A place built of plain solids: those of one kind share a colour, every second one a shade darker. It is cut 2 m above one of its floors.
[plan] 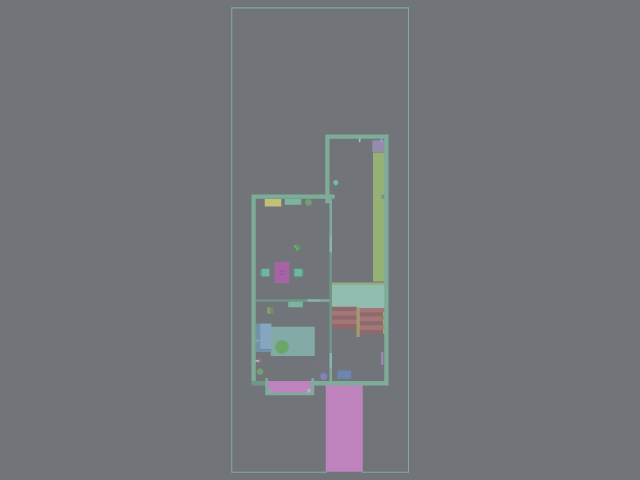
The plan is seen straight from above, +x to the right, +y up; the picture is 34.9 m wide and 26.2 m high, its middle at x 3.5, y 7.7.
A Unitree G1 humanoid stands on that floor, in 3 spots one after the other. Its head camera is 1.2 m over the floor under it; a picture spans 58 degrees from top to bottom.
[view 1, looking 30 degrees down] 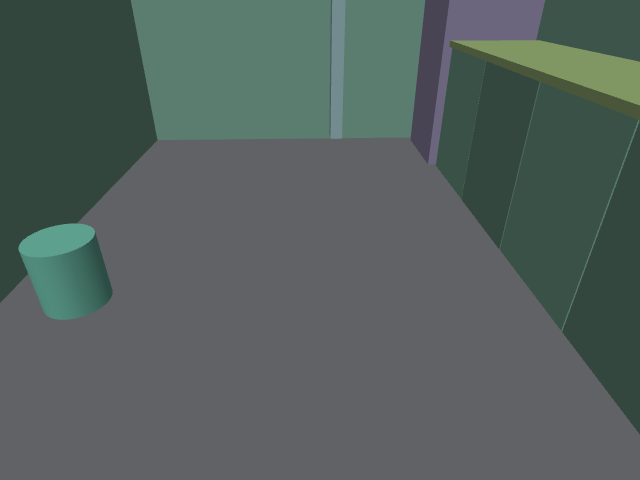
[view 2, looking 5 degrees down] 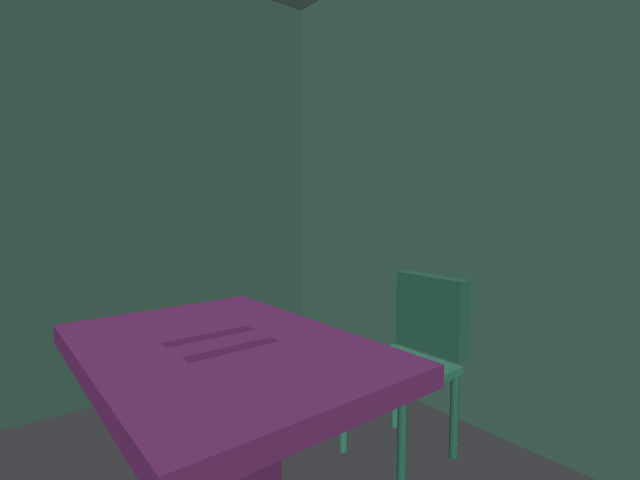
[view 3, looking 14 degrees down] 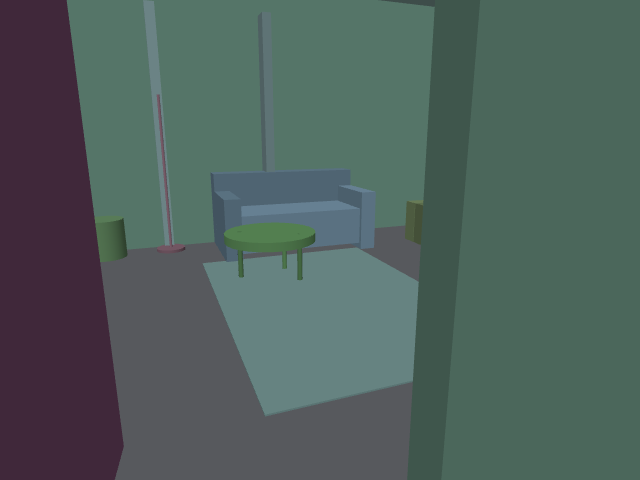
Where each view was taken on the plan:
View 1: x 5.38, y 9.25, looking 88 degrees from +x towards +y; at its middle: ground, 2.40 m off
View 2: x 2.05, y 7.21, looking -129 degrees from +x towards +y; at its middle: wall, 3.27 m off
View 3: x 4.83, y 1.00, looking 159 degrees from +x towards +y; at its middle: sofa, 4.41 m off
